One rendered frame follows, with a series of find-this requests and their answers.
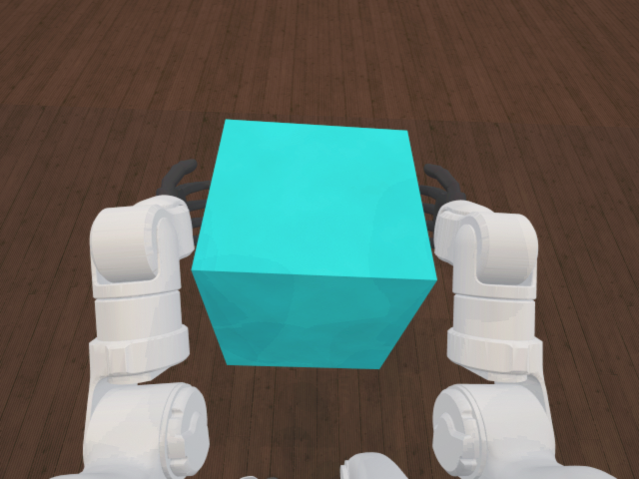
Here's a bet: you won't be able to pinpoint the robot right hand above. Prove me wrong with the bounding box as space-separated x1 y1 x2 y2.
418 164 466 249

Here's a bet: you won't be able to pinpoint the robot left forearm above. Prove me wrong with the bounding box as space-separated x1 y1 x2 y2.
83 196 195 466

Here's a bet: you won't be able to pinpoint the robot left hand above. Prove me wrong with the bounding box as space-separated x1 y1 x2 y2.
156 159 212 245

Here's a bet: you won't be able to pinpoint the robot left upper arm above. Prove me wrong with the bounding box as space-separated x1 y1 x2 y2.
50 382 210 479

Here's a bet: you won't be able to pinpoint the robot right forearm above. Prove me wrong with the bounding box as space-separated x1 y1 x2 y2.
434 201 555 451

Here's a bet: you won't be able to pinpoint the right robot thigh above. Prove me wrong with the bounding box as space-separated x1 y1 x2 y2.
340 452 408 479

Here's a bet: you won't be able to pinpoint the robot right upper arm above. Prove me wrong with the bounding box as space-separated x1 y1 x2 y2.
432 384 617 479

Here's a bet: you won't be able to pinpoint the carton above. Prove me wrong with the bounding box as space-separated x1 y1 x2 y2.
192 120 437 369

